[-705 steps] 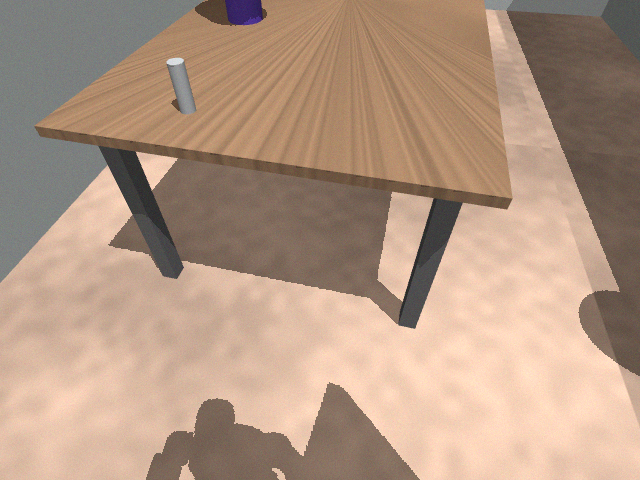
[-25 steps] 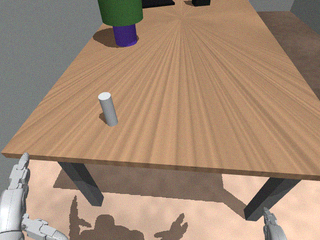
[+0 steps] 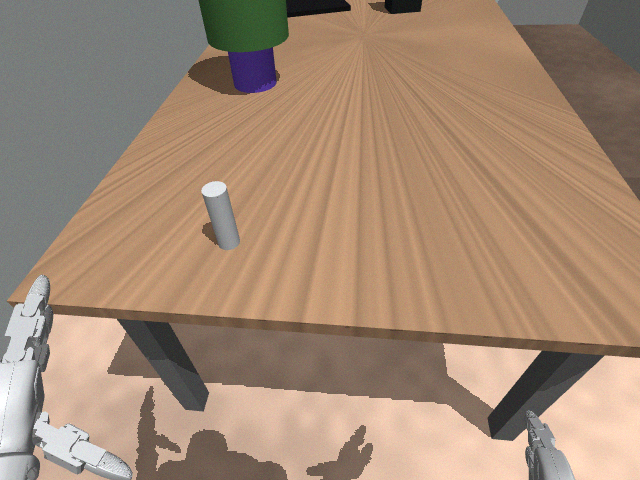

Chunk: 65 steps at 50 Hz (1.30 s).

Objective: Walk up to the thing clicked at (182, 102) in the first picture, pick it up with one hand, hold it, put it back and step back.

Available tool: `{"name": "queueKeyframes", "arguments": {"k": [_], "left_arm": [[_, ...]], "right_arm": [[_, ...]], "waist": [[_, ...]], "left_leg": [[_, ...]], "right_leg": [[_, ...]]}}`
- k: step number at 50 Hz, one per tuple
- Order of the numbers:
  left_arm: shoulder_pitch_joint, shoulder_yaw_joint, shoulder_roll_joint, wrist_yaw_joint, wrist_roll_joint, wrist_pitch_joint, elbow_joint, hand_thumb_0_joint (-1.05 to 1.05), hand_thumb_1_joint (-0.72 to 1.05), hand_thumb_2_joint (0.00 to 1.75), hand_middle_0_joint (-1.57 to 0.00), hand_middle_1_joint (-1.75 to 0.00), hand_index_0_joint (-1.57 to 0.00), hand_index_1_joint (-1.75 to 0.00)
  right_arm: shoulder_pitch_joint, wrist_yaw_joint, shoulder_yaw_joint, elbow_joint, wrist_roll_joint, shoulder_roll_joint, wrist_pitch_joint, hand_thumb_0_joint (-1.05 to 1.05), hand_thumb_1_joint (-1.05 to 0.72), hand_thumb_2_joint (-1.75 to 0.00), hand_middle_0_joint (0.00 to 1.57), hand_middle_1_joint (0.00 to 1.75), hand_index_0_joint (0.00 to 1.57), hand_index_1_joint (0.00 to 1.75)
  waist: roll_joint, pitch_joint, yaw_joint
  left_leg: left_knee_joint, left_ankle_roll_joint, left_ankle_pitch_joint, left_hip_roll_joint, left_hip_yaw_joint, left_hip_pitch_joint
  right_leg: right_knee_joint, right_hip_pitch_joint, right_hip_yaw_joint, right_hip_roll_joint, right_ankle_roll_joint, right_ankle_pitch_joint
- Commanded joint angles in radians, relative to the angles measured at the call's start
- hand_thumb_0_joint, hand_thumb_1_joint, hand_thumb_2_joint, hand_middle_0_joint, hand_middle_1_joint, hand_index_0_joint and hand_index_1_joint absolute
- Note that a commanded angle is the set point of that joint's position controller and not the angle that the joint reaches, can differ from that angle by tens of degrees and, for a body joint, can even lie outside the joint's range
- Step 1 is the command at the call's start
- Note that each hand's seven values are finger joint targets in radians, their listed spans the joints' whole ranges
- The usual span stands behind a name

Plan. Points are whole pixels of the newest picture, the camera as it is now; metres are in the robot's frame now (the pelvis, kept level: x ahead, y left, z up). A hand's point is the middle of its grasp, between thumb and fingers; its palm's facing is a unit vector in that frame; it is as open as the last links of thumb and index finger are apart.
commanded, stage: go down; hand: left
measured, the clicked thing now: (222, 217) +0.53 +0.22 +0.01
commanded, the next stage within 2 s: none
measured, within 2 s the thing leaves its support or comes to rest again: neither
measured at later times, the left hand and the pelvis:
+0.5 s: hand (62, 304) +0.27 +0.32 +0.12, palm faces +0.27 -0.95 -0.17, open 17.4 cm; pelvis +0.00 +0.00 -0.01, yaw +1 degrees
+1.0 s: hand (49, 283) +0.30 +0.35 +0.12, palm faces +0.21 -0.98 -0.02, open 17.3 cm; pelvis +0.01 +0.01 -0.01, yaw +0 degrees
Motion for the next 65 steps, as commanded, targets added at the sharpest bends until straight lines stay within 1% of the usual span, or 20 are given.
{"name": "queueKeyframes", "arguments": {"k": [1, 2, 3, 5, 6, 9, 13, 17, 19, 23, 25, 27, 34, 37, 39, 42, 48, 51, 53, 65], "left_arm": [[-0.063, 0.121, 0.183, 0.023, -0.006, -0.070, -0.211, 0.00, -0.61, 0.08, -0.06, -0.06, -0.05, -0.08], [-0.061, 0.123, 0.186, 0.022, -0.008, -0.073, -0.223, 0.00, -0.59, 0.03, -0.05, -0.06, -0.06, -0.06], [-0.104, 0.104, 0.090, -0.006, -0.035, -0.098, -0.251, 0.00, -0.60, 0.05, -0.05, -0.07, -0.05, -0.07], [-0.112, 0.164, 0.152, -0.021, -0.046, -0.095, -0.169, 0.00, -0.61, 0.05, -0.06, -0.07, -0.06, -0.08], [-0.134, 0.162, 0.159, -0.027, -0.045, -0.094, -0.163, 0.00, -0.61, 0.06, -0.06, -0.08, -0.06, -0.09], [-0.203, 0.191, 0.203, -0.043, -0.052, -0.080, -0.120, 0.00, -0.58, 0.06, -0.05, -0.07, -0.05, -0.07], [-0.391, 0.234, 0.266, -0.094, -0.096, -0.073, -0.045, 0.00, -0.54, 0.07, -0.04, -0.05, -0.04, -0.06], [-0.574, 0.282, 0.368, -0.185, -0.156, -0.061, 0.062, 0.00, -0.50, 0.09, -0.03, -0.05, -0.03, -0.06], [-0.562, 0.266, 0.343, -0.252, -0.184, -0.028, 0.211, 0.00, -0.52, 0.10, -0.03, -0.06, -0.03, -0.06], [-0.707, 0.325, 0.454, -0.367, -0.244, 0.030, 0.303, 0.00, -0.52, 0.10, -0.03, -0.05, -0.02, -0.06], [-0.711, 0.336, 0.464, -0.414, -0.260, 0.055, 0.350, 0.00, -0.50, 0.11, -0.02, -0.04, -0.01, -0.06], [-0.745, 0.347, 0.470, -0.450, -0.275, 0.068, 0.373, 0.00, -0.51, 0.10, -0.02, -0.04, -0.01, -0.05], [-0.776, 0.369, 0.484, -0.479, -0.276, 0.087, 0.355, 0.00, -0.48, 0.10, -0.02, -0.02, -0.01, -0.04], [-0.783, 0.385, 0.502, -0.473, -0.276, 0.089, 0.376, 0.00, -0.47, 0.10, -0.03, -0.03, -0.02, -0.04], [-0.803, 0.358, 0.468, -0.478, -0.276, 0.089, 0.360, 0.00, -0.47, 0.10, -0.03, -0.02, -0.02, -0.03], [-0.848, 0.368, 0.507, -0.480, -0.267, 0.089, 0.355, 0.00, -0.49, 0.09, -0.03, -0.02, -0.02, -0.03], [-0.962, 0.403, 0.589, -0.526, -0.285, 0.101, 0.498, 0.00, -0.50, 0.09, -0.03, -0.03, -0.03, -0.04], [-1.035, 0.369, 0.601, -0.561, -0.272, 0.107, 0.587, 0.00, -0.54, 0.09, -0.03, -0.03, -0.03, -0.04], [-1.035, 0.370, 0.621, -0.580, -0.267, 0.112, 0.693, 0.00, -0.54, 0.08, -0.03, -0.03, -0.02, -0.04], [-1.231, 0.397, 0.788, -0.620, -0.237, 0.043, 0.866, 0.00, -0.55, 0.10, -0.03, -0.04, -0.03, -0.05]], "right_arm": [[-0.073, -0.010, -0.033, -0.149, 0.007, -0.122, -0.055, 0.00, 0.49, -0.06, 0.05, 0.05, 0.05, 0.05], [-0.092, -0.010, -0.037, -0.174, 0.009, -0.137, -0.057, 0.00, 0.51, -0.05, 0.05, 0.05, 0.05, 0.05], [-0.114, 0.004, 0.014, -0.186, -0.001, -0.080, -0.057, 0.00, 0.50, -0.05, 0.05, 0.05, 0.05, 0.05], [-0.105, -0.001, -0.026, -0.172, -0.002, -0.126, -0.049, 0.00, 0.50, -0.05, 0.05, 0.05, 0.05, 0.05], [-0.085, 0.001, -0.007, -0.150, -0.002, -0.098, -0.043, 0.00, 0.51, -0.05, 0.05, 0.05, 0.05, 0.05], [-0.078, -0.007, -0.046, -0.154, -0.003, -0.146, -0.030, 0.00, 0.52, -0.05, 0.05, 0.05, 0.05, 0.05], [-0.136, -0.019, -0.014, -0.130, 0.006, -0.118, -0.029, 0.00, 0.52, -0.05, 0.05, 0.05, 0.05, 0.05], [-0.128, -0.043, 0.026, -0.104, 0.019, -0.101, -0.031, 0.00, 0.53, -0.05, 0.05, 0.05, 0.05, 0.05], [-0.127, -0.052, 0.029, -0.095, 0.024, -0.107, -0.033, 0.00, 0.53, -0.05, 0.05, 0.05, 0.05, 0.05], [-0.153, -0.066, 0.047, -0.133, 0.036, -0.136, -0.042, 0.00, 0.53, -0.05, 0.05, 0.05, 0.05, 0.05], [-0.098, -0.064, 0.087, -0.098, 0.039, -0.099, -0.044, 0.00, 0.53, -0.05, 0.05, 0.05, 0.05, 0.05], [-0.110, -0.070, 0.063, -0.125, 0.037, -0.140, -0.053, 0.00, 0.52, -0.06, 0.05, 0.05, 0.05, 0.05], [-0.096, -0.062, 0.069, -0.132, 0.026, -0.143, -0.068, 0.00, 0.53, -0.05, 0.05, 0.05, 0.05, 0.05], [-0.100, -0.068, 0.030, -0.144, 0.021, -0.182, -0.073, 0.00, 0.52, -0.06, 0.05, 0.05, 0.05, 0.05], [-0.094, -0.068, 0.050, -0.130, 0.020, -0.153, -0.076, 0.00, 0.53, -0.05, 0.05, 0.05, 0.05, 0.05], [-0.091, -0.078, 0.036, -0.110, 0.015, -0.174, -0.075, 0.00, 0.52, -0.06, 0.05, 0.05, 0.05, 0.05], [-0.081, -0.092, 0.052, -0.061, 0.018, -0.168, -0.084, 0.00, 0.52, -0.06, 0.05, 0.05, 0.05, 0.05], [-0.106, -0.100, 0.099, -0.047, 0.014, -0.123, -0.093, 0.00, 0.53, -0.05, 0.05, 0.05, 0.05, 0.05], [-0.095, -0.111, 0.080, -0.046, 0.008, -0.163, -0.099, 0.00, 0.53, -0.06, 0.05, 0.05, 0.05, 0.05], [-0.139, -0.127, 0.122, -0.104, -0.007, -0.171, -0.133, 0.00, 0.55, -0.05, 0.05, 0.05, 0.05, 0.05]], "waist": [[0.001, -0.065, 0.008], [-0.006, -0.061, 0.013], [-0.030, -0.096, 0.006], [-0.045, -0.089, -0.001], [-0.031, -0.075, 0.000], [-0.018, -0.104, -0.024], [-0.017, -0.094, -0.035], [0.005, -0.105, -0.052], [-0.009, -0.114, -0.059], [0.027, -0.223, -0.043], [0.053, -0.223, -0.029], [0.055, -0.258, -0.029], [0.109, -0.300, 0.000], [0.073, -0.326, -0.010], [0.075, -0.324, -0.014], [0.092, -0.328, -0.020], [0.077, -0.267, -0.052], [0.060, -0.238, -0.062], [0.034, -0.238, -0.082], [0.070, -0.351, -0.072]], "left_leg": [[-0.075, 0.034, 0.112, -0.032, 0.065, 0.019], [-0.079, 0.033, 0.106, -0.031, 0.064, 0.019], [-0.026, 0.029, 0.096, -0.031, 0.059, -0.018], [-0.024, 0.030, 0.080, -0.032, 0.059, -0.024], [-0.024, 0.031, 0.065, -0.033, 0.059, -0.035], [-0.013, 0.031, 0.075, -0.037, 0.057, -0.028], [-0.001, 0.037, 0.034, -0.044, 0.055, -0.051], [0.002, 0.043, -0.007, -0.045, 0.045, -0.063], [0.002, 0.044, 0.018, -0.044, 0.040, -0.059], [0.013, 0.043, 0.099, -0.043, 0.038, -0.036], [0.013, 0.038, 0.141, -0.039, 0.034, -0.047], [0.018, 0.032, 0.189, -0.032, 0.032, -0.028], [0.029, 0.015, 0.315, -0.006, 0.017, -0.013], [0.050, 0.020, 0.375, -0.005, 0.018, -0.004], [0.054, 0.022, 0.386, -0.005, 0.019, 0.004], [0.058, 0.023, 0.385, -0.010, 0.021, 0.016], [0.045, 0.031, 0.286, -0.017, 0.022, -0.022], [0.043, 0.045, 0.181, -0.034, 0.033, -0.048], [0.044, 0.052, 0.136, -0.041, 0.034, -0.052], [0.078, 0.046, 0.075, -0.041, 0.019, -0.075]], "right_leg": [[-0.081, -0.035, -0.065, 0.027, -0.024, 0.118], [-0.080, -0.037, -0.066, 0.029, -0.024, 0.112], [-0.045, -0.055, -0.059, 0.027, -0.017, 0.097], [-0.045, -0.071, -0.056, 0.024, -0.014, 0.086], [-0.046, -0.077, -0.053, 0.021, -0.015, 0.074], [-0.032, -0.094, -0.048, 0.016, -0.012, 0.094], [-0.031, -0.126, -0.039, 0.004, -0.004, 0.068], [-0.040, -0.138, -0.028, -0.003, -0.004, 0.035], [-0.033, -0.146, -0.028, 0.000, -0.006, 0.061], [-0.021, -0.107, -0.036, 0.001, -0.015, 0.141], [-0.004, -0.100, -0.045, 0.010, -0.022, 0.169], [0.008, -0.095, -0.047, 0.016, -0.026, 0.198], [0.029, -0.104, -0.056, 0.034, -0.038, 0.217], [0.031, -0.089, -0.050, 0.033, -0.031, 0.270], [0.032, -0.093, -0.047, 0.032, -0.028, 0.279], [0.032, -0.107, -0.043, 0.029, -0.027, 0.293], [0.017, -0.142, -0.046, 0.026, -0.022, 0.257], [0.000, -0.183, -0.036, 0.017, -0.015, 0.208], [-0.006, -0.200, -0.034, 0.014, -0.011, 0.177], [0.028, -0.252, -0.036, 0.023, -0.020, 0.108]]}}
